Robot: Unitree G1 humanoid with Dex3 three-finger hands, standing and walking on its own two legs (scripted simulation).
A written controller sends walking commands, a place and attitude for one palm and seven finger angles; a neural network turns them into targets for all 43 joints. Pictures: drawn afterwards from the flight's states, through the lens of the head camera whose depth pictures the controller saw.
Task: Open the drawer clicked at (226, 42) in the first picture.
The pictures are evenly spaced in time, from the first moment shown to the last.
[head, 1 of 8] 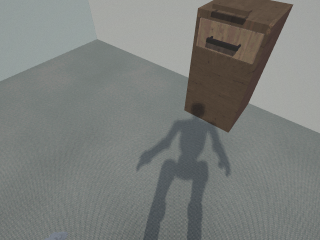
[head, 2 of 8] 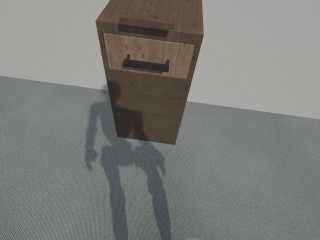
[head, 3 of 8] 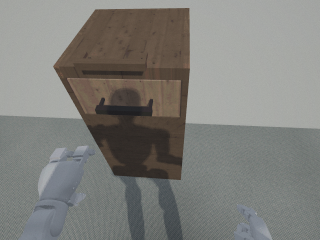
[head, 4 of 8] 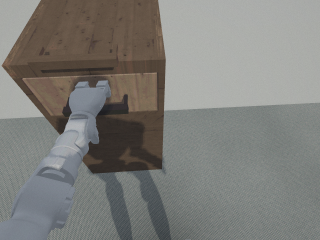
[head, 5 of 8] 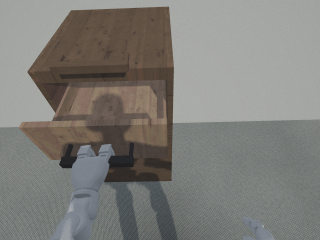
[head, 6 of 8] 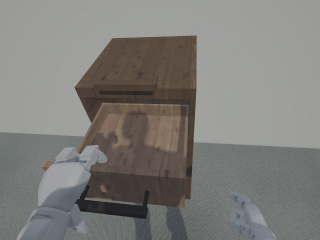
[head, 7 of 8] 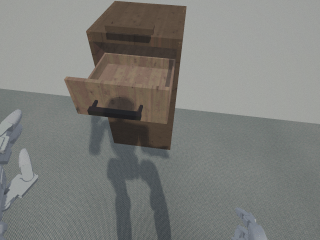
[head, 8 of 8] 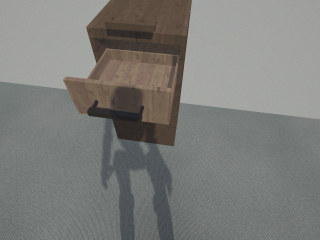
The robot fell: no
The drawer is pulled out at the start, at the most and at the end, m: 0.00 0.30 0.30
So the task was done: yes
